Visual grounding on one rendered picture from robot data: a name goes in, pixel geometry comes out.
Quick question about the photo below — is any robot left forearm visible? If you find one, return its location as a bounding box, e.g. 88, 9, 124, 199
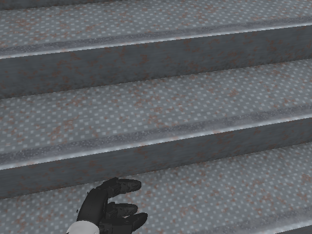
66, 220, 99, 234

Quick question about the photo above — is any robot left hand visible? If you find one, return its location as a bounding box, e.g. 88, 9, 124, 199
76, 177, 148, 234

